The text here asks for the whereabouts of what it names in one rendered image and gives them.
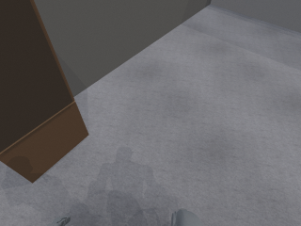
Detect cupboard door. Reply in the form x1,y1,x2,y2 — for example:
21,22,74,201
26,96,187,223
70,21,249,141
0,0,73,152

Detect robot left hand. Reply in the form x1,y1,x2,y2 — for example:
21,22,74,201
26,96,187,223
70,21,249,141
47,216,71,226

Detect robot right thigh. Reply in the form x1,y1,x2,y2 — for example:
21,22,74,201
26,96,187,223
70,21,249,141
171,210,204,226

